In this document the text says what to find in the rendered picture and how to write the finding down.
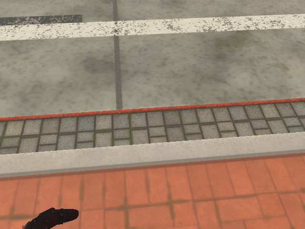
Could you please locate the robot left hand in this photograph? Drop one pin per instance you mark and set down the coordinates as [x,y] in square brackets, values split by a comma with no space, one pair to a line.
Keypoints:
[52,217]

